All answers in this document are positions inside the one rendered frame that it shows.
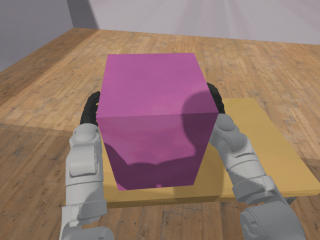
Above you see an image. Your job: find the robot right hand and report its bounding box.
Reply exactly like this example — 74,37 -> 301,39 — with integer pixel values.
207,82 -> 226,114

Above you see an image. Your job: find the carton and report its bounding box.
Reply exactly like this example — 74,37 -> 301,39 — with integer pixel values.
96,53 -> 219,191

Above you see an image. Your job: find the table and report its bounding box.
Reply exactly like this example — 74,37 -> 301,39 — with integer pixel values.
64,97 -> 320,209

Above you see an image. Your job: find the right robot forearm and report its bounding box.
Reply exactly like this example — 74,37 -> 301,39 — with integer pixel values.
209,113 -> 306,238

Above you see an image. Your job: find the left robot forearm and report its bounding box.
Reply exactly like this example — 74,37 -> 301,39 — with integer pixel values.
59,123 -> 107,240

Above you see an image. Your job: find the robot left hand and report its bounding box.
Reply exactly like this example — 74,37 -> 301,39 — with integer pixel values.
80,91 -> 101,126

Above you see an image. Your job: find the robot left upper arm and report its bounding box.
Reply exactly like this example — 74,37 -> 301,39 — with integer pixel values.
63,226 -> 115,240

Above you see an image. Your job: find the robot right upper arm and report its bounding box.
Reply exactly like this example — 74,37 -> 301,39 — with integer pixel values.
240,201 -> 306,240

